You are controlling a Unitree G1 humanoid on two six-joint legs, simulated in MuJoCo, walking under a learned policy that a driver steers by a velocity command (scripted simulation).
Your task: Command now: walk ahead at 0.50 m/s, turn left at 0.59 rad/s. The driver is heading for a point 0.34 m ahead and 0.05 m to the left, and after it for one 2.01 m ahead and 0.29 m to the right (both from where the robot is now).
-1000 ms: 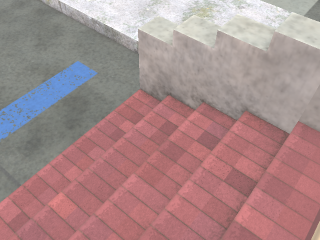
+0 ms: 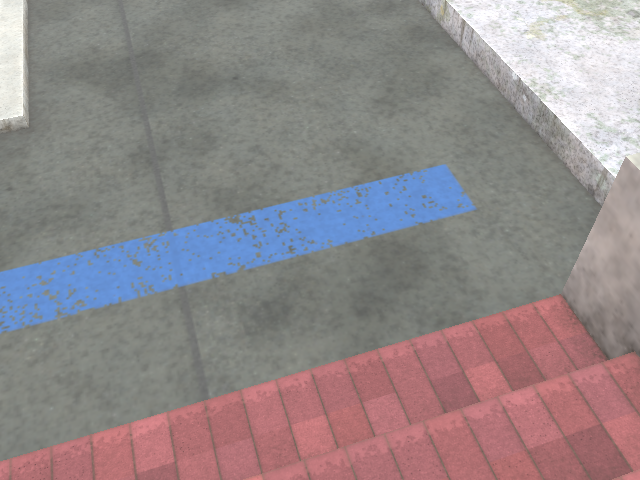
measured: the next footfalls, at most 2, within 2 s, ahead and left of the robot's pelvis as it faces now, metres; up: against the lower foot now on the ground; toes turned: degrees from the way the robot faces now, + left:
left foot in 0.28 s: +0.25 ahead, +0.10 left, -0.07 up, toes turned +13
right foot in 0.62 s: +0.54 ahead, -0.06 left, -0.19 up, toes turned +6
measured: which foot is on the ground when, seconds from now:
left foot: down 0.00-0.06, up 0.08-0.26, down 0.28-0.62, up 0.64-1.00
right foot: down 0.00-0.24, up 0.26-0.60, down 0.62-1.00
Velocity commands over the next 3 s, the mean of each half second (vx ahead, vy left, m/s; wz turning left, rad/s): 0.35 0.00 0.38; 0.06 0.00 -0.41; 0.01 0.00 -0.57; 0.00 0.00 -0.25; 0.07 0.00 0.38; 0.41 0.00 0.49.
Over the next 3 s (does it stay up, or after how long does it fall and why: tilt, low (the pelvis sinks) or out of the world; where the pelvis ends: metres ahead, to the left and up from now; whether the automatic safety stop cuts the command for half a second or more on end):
stays up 0.74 -0.02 -0.31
